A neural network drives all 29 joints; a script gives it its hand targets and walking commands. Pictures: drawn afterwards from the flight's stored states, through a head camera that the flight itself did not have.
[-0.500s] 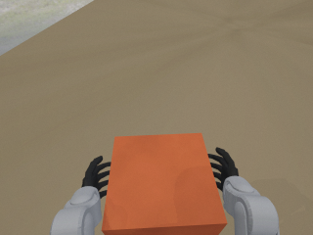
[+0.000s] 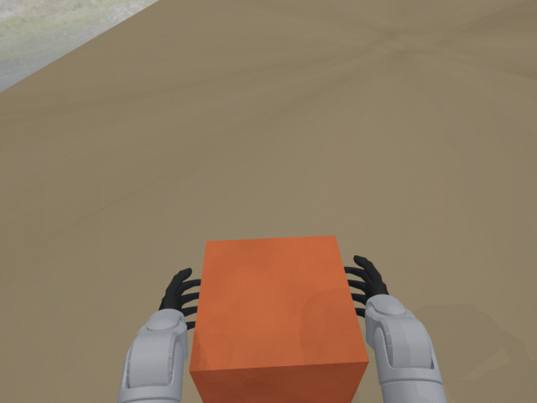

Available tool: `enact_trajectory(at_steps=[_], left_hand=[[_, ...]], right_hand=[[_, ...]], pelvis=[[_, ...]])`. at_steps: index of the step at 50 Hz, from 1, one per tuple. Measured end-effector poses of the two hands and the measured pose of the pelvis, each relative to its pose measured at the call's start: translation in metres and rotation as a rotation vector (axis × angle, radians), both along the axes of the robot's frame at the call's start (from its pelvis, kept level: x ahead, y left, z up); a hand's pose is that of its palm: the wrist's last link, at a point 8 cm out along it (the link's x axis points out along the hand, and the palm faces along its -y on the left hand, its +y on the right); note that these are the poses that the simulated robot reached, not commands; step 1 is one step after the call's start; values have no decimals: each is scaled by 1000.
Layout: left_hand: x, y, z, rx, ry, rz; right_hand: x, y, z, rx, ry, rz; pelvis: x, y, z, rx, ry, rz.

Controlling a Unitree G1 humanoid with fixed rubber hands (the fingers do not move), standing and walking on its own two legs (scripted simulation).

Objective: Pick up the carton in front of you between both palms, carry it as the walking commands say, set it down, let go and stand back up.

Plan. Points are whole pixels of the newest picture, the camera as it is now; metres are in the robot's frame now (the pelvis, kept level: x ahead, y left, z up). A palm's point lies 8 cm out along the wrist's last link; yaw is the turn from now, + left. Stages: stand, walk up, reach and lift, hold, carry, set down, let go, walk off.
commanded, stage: carry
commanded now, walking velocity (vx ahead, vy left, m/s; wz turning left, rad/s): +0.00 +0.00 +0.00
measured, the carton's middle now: (275, 334) +0.28 +0.00 -0.04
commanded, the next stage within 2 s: hold in 0.56 s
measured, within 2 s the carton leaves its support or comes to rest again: neither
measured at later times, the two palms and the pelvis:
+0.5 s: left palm (169, 319) +0.27 +0.15 +0.03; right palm (370, 304) +0.28 -0.14 +0.04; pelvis -0.01 +0.01 +0.00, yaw +0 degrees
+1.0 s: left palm (158, 347) +0.22 +0.16 +0.04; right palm (374, 322) +0.24 -0.14 +0.05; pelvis -0.05 +0.00 +0.01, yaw +2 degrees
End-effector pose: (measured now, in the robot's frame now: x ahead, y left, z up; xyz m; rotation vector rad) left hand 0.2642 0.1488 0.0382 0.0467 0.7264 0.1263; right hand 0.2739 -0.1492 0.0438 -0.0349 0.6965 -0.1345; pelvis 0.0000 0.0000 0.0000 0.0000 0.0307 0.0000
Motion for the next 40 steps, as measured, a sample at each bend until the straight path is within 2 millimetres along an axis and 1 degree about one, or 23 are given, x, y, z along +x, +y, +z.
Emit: enact_trajectory(at_steps=[4,8,18,28,34,40], left_hand=[[2,1,-11,5,0,-7],[4,2,-15,4,-18,-7],[5,3,-7,0,-58,-4],[2,7,-6,1,-45,0],[-13,9,-6,5,-30,-1],[-28,13,-5,2,-34,26]], right_hand=[[2,1,-10,-10,0,8],[4,2,-14,-13,-18,10],[5,3,-6,0,-58,2],[3,7,-6,1,-45,6],[-10,9,-4,-28,-30,31],[-17,13,-1,-27,-35,55]], pelvis=[[-6,1,0,-1,1,1],[-11,1,0,-1,3,0],[-13,4,-1,-4,9,0],[-13,6,-1,-4,2,3],[-18,6,8,1,-91,8],[-31,3,8,8,-127,31]])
